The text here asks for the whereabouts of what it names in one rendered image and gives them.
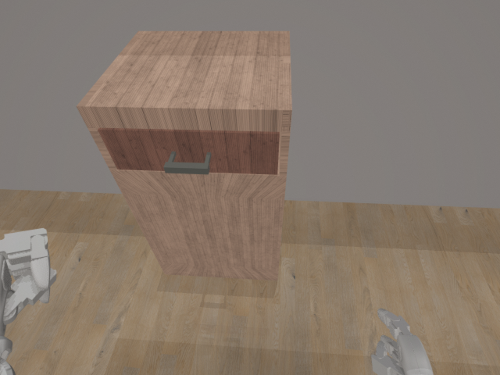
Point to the handle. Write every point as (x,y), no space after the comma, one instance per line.
(187,167)

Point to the cabinet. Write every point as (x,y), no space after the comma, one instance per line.
(206,225)

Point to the robot left forearm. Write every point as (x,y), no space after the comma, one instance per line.
(6,346)

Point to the left robot hand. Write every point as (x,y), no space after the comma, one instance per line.
(24,255)

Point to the drawer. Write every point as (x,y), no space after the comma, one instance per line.
(253,152)

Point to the right robot hand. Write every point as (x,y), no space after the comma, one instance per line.
(407,356)

